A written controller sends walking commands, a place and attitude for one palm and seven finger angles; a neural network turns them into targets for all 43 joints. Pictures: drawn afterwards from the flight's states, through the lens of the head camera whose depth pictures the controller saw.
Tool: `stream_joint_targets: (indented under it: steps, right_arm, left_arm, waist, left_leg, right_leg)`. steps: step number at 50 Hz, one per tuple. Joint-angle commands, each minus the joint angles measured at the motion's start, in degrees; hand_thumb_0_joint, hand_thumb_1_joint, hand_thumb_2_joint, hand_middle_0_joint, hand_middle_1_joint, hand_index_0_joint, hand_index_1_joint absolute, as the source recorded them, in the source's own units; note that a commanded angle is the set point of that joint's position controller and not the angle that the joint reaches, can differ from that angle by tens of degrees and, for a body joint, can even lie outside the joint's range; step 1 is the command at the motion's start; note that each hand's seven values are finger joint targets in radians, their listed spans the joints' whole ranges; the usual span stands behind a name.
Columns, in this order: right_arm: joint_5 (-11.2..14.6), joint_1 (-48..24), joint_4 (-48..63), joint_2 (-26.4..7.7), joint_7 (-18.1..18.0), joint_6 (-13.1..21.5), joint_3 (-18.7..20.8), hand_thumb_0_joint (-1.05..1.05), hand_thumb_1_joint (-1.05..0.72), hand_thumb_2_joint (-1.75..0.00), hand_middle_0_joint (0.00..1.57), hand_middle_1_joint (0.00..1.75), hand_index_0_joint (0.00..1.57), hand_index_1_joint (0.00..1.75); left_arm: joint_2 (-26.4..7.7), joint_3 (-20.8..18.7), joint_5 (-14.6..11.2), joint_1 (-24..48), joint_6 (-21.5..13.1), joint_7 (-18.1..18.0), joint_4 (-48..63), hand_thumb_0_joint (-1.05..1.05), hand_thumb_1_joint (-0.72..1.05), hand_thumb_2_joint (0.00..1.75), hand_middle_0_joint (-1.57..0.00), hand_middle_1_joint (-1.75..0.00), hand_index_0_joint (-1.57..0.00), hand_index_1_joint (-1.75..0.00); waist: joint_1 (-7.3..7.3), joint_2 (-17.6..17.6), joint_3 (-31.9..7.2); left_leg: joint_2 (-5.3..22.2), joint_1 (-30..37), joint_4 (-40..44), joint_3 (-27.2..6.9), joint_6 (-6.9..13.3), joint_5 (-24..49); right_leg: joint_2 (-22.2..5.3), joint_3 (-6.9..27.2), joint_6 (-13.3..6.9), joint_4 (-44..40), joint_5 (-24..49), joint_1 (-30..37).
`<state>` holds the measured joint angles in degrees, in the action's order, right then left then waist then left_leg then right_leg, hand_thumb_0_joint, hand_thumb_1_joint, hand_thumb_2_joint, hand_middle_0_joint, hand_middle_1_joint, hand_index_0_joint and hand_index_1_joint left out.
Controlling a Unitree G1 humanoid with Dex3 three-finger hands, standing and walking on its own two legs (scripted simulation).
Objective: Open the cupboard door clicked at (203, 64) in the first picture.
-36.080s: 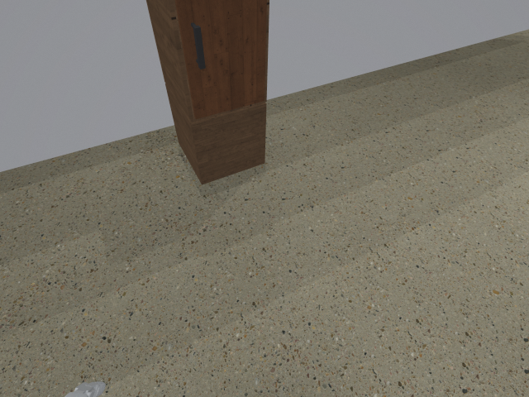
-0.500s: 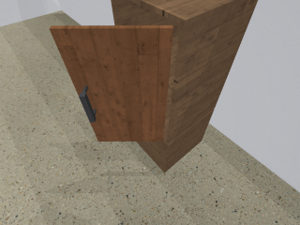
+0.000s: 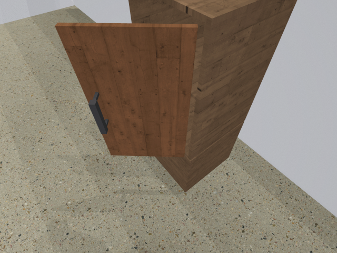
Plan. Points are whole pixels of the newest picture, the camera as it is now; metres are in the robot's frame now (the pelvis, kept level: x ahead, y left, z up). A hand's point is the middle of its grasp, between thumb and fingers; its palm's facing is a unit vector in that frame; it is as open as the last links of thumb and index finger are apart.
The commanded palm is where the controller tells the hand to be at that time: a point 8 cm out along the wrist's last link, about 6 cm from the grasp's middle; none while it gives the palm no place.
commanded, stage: come to a stop and stand still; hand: left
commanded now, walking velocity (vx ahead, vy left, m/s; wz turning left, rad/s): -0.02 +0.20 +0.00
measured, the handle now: (100, 113) +0.52 +0.27 -0.03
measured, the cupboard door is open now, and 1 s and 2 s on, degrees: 50 50 50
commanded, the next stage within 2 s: look again from close up in 1.12 s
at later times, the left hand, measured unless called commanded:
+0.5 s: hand out of the picture +0.02 +0.20 -0.17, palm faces -0.01 -0.97 -0.24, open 7.3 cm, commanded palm none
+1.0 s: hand out of the picture +0.03 +0.16 -0.17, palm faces +0.01 -0.97 -0.24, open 7.3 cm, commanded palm none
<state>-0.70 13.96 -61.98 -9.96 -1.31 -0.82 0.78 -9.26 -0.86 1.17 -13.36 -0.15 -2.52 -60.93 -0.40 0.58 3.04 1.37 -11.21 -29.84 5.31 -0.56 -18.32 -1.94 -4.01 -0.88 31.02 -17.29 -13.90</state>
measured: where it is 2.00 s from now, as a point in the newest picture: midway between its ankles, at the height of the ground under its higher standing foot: outside the picture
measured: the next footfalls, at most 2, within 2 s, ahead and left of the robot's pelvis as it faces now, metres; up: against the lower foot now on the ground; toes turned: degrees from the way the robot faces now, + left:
right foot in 0.40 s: +0.01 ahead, -0.09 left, +0.00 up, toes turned -2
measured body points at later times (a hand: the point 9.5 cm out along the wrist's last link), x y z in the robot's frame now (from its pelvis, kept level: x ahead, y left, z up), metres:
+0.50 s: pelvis +0.00 +0.02 +0.00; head +0.02 +0.00 +0.45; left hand +0.03 +0.25 -0.15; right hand -0.02 -0.20 -0.17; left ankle -0.02 +0.12 -0.73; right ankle -0.02 -0.08 -0.74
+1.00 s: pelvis +0.02 -0.02 +0.00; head +0.03 -0.03 +0.45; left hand +0.03 +0.21 -0.15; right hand +0.04 -0.25 -0.16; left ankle -0.02 +0.12 -0.73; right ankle -0.02 -0.08 -0.73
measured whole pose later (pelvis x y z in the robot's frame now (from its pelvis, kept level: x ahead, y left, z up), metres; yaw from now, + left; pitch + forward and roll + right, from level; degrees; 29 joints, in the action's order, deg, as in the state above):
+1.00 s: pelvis +0.02 -0.02 +0.00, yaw +0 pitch +0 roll +1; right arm -0.7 13.3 -62.6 -10.3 -1.7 0.8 -0.9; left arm -9.3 1.0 0.7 -15.1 -1.5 -2.4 -62.7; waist 0.3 1.0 1.8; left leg 3.4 -8.5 -26.4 5.3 -2.2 -17.3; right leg 2.2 -4.6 -4.2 27.6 -18.9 -8.8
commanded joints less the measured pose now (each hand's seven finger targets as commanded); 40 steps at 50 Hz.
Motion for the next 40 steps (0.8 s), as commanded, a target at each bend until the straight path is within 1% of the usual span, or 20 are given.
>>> stream_joint_targets:
  steps: [1,2,3,4,5,6,7,8,11,15,18,20,21,22,23,24,26,29,31,40]
  right_arm:
    - [-0.3,2.0,4.3,-3.5,-0.1,0.0,1.7,0.0,-0.9,-0.9,0.2,0.3,0.2,0.3]
    - [-0.2,2.9,4.6,-3.5,0.0,0.1,1.7,0.0,-0.9,-0.9,0.2,0.3,0.2,0.3]
    - [-0.2,4.8,4.2,-2.9,0.1,0.4,1.8,0.0,-0.9,-0.9,0.2,0.3,0.2,0.3]
    - [-0.2,6.6,3.6,-3.5,0.1,0.8,1.8,0.0,-0.9,-0.9,0.2,0.3,0.2,0.3]
    - [-0.6,7.3,3.5,-5.6,0.1,1.1,2.1,0.0,-0.9,-0.9,0.2,0.3,0.2,0.3]
    - [-0.7,7.1,3.5,-6.8,0.0,1.4,2.1,0.0,-0.9,-0.9,0.2,0.3,0.2,0.3]
    - [-0.8,7.1,3.7,-6.5,-0.4,1.6,1.8,0.0,-0.9,-0.9,0.2,0.3,0.2,0.3]
    - [-1.0,5.9,3.9,-6.3,-0.7,1.9,1.6,0.0,-0.9,-0.9,0.2,0.3,0.2,0.3]
    - [-1.1,4.0,3.8,-5.8,-0.9,2.6,1.1,0.0,-0.9,-0.9,0.2,0.3,0.2,0.3]
    - [-1.3,5.9,1.7,-5.9,-1.0,2.4,1.1,0.0,-0.9,-0.9,0.2,0.3,0.2,0.3]
    - [-0.9,5.4,0.9,-5.9,-1.2,2.3,1.0,0.0,-0.9,-0.9,0.2,0.3,0.2,0.3]
    - [-0.2,5.1,0.8,-3.6,-0.9,2.6,0.5,0.0,-0.9,-0.9,0.2,0.3,0.2,0.3]
    - [-0.1,4.7,0.5,-2.3,-0.6,2.6,0.1,0.0,-0.9,-0.9,0.2,0.3,0.2,0.3]
    - [0.2,1.8,2.8,-7.1,0.0,2.2,0.5,0.0,-0.9,-0.9,0.2,0.3,0.2,0.3]
    - [-0.6,3.9,3.7,-4.8,0.4,1.6,0.2,0.0,-0.9,-0.9,0.2,0.3,0.2,0.3]
    - [-0.9,4.5,4.4,-5.2,0.7,1.4,0.2,0.0,-0.9,-0.9,0.2,0.3,0.2,0.3]
    - [-0.9,4.9,4.9,-3.9,0.8,2.1,-0.4,0.0,-0.9,-0.9,0.2,0.3,0.2,0.3]
    - [-0.4,6.4,4.6,-3.5,0.2,3.0,-0.7,0.0,-0.9,-0.9,0.2,0.3,0.2,0.3]
    - [-0.3,6.9,3.4,-3.1,-0.1,3.0,-0.8,0.0,-0.9,-0.9,0.2,0.3,0.2,0.3]
    - [-0.2,4.7,1.0,-3.7,-0.4,2.3,-1.0,0.0,-0.9,-0.9,0.2,0.3,0.2,0.3]
  left_arm:
    - [-11.9,-4.0,0.4,-4.7,0.0,-0.9,2.7,0.0,0.9,0.9,-0.2,-0.3,-0.2,-0.3]
    - [-12.2,-4.3,0.4,-3.7,0.1,-0.9,3.5,0.0,0.9,0.9,-0.2,-0.3,-0.2,-0.3]
    - [-11.9,-4.2,0.3,-1.8,0.4,-0.7,4.2,0.0,0.9,0.9,-0.2,-0.3,-0.2,-0.3]
    - [-10.3,-3.8,0.1,-0.5,0.6,-0.5,5.0,0.0,0.9,0.9,-0.2,-0.3,-0.2,-0.3]
    - [-7.7,-3.3,0.1,0.1,1.2,-0.3,6.0,0.0,0.9,0.9,-0.2,-0.3,-0.2,-0.3]
    - [-4.7,-2.3,0.2,1.2,1.7,-0.2,6.3,0.0,0.9,0.9,-0.2,-0.3,-0.2,-0.3]
    - [-4.6,-2.1,0.2,2.1,1.9,-0.3,6.3,0.0,0.9,0.9,-0.2,-0.3,-0.2,-0.3]
    - [-3.9,-1.9,0.2,1.1,1.8,0.0,5.7,0.0,0.9,0.9,-0.2,-0.3,-0.2,-0.3]
    - [-3.1,-1.4,0.4,-0.1,1.0,1.1,4.1,0.0,0.9,0.9,-0.2,-0.3,-0.2,-0.3]
    - [-1.8,-0.6,0.1,-0.2,1.0,1.4,3.2,0.0,0.9,0.9,-0.2,-0.3,-0.2,-0.3]
    - [-2.1,-0.7,-0.2,-3.1,0.3,1.4,1.6,0.0,0.9,0.9,-0.2,-0.3,-0.2,-0.3]
    - [-4.3,-0.8,-0.2,-5.2,-0.6,0.9,0.3,0.0,0.9,0.9,-0.2,-0.3,-0.2,-0.3]
    - [-5.5,-0.5,-0.3,-5.4,-0.9,0.7,-0.1,0.0,0.9,0.9,-0.2,-0.3,-0.2,-0.3]
    - [-6.2,-0.2,0.3,-5.1,-0.5,-1.2,-1.3,0.0,0.9,0.9,-0.2,-0.3,-0.2,-0.3]
    - [-7.1,-0.1,-0.3,-3.5,-0.6,-0.8,1.8,0.0,0.9,0.9,-0.2,-0.3,-0.2,-0.3]
    - [-6.8,-0.1,-0.1,-2.6,-0.6,-0.3,3.0,0.0,0.9,0.9,-0.2,-0.3,-0.2,-0.3]
    - [-5.7,0.2,-0.2,-3.2,-1.6,0.2,3.1,0.0,0.9,0.9,-0.2,-0.3,-0.2,-0.3]
    - [-5.5,0.6,-0.8,-4.9,-3.2,0.1,1.5,0.0,0.9,0.9,-0.2,-0.3,-0.2,-0.3]
    - [-5.8,0.7,-0.8,-4.5,-3.4,-0.1,1.0,0.0,0.9,0.9,-0.2,-0.3,-0.2,-0.3]
    - [-6.7,0.5,-0.7,-5.2,-2.5,-0.3,-0.2,0.0,0.9,0.9,-0.2,-0.3,-0.2,-0.3]
  waist:
    - [-1.64,-9.8,-1.8]
    - [-0.96,-9.2,-2.2]
    - [0.29,-9.0,-3.4]
    - [1.2,-5.7,-4.1]
    - [1.22,3.3,-3.9]
    - [1.25,12.3,-2.3]
    - [1.79,10.2,-0.9]
    - [0.79,6.5,-0.7]
    - [0.06,3.4,-0.8]
    - [1.36,4.9,-0.5]
    - [-0.06,3.5,-2.1]
    - [-0.26,-1.8,-2.3]
    - [-0.08,-2.0,-1.0]
    - [0.67,0.6,2.9]
    - [1.12,4.3,1.2]
    - [1.4,4.0,3.9]
    - [0.65,5.4,2.1]
    - [1.52,-4.5,-5.3]
    - [1.92,-4.4,-5.1]
    - [1.11,-2.8,-1.3]
  left_leg:
    - [1.1,-8.2,-4.0,-1.0,-0.5,-4.1]
    - [1.3,-6.7,-1.7,-1.1,-0.5,-2.9]
    - [1.2,-1.8,3.0,-0.9,-0.2,2.0]
    - [2.5,3.9,6.1,-1.9,0.5,9.2]
    - [8.4,5.6,8.3,-7.5,2.8,16.4]
    - [14.0,3.9,13.8,-14.0,6.5,20.2]
    - [16.1,1.6,16.0,-17.5,9.7,18.9]
    - [16.2,2.0,15.7,-17.8,11.2,18.7]
    - [14.6,2.6,15.3,-14.1,11.5,18.7]
    - [14.0,3.5,14.8,-13.3,10.7,16.4]
    - [11.9,2.3,9.6,-10.3,8.0,19.0]
    - [6.7,-2.8,6.0,-6.1,3.9,11.6]
    - [4.6,-3.5,6.3,-4.3,2.6,8.2]
    - [6.1,-3.0,2.4,-2.9,1.2,8.1]
    - [5.4,-5.5,4.6,-5.9,2.0,-4.0]
    - [5.4,-8.8,6.6,-6.8,2.7,-9.1]
    - [5.7,-8.5,6.9,-7.7,3.9,0.1]
    - [4.5,-0.4,1.8,-4.3,2.8,12.3]
    - [4.3,1.2,2.2,-3.6,2.2,14.5]
    - [4.6,2.1,5.1,-2.9,1.4,11.3]
  right_leg:
    - [-19.2,18.5,-9.9,-7.4,27.9,5.4]
    - [-18.8,17.4,-9.3,-5.8,28.4,4.1]
    - [-16.2,14.1,-7.5,-3.7,25.9,1.1]
    - [-11.4,9.8,-4.8,-0.7,19.5,-3.2]
    - [-5.1,4.1,-1.7,4.1,6.0,-7.4]
    - [-1.1,0.1,0.9,10.2,-9.1,-9.3]
    - [-1.1,2.3,0.6,16.8,-13.9,-10.2]
    - [-1.7,3.8,0.0,20.2,-13.3,-11.1]
    - [-2.1,3.2,0.1,18.8,-10.1,-9.9]
    - [-1.3,1.7,0.3,10.3,-10.0,-6.9]
    - [-0.7,1.5,0.2,-3.7,-0.8,0.6]
    - [-4.9,8.1,-1.7,-8.8,9.1,7.1]
    - [-7.6,9.3,-2.8,-8.5,16.1,6.8]
    - [-5.3,6.5,-1.5,-5.4,11.0,-1.0]
    - [-4.0,6.7,-2.6,-5.7,-6.7,-2.1]
    - [-2.2,6.3,-3.0,-4.9,-11.0,-4.8]
    - [-1.7,5.5,-2.9,-3.7,-1.8,-1.9]
    - [-4.9,8.7,-3.3,-4.7,17.9,2.9]
    - [-5.4,8.4,-3.3,-3.7,28.4,4.1]
    - [-5.3,8.7,-2.6,-7.1,24.0,3.5]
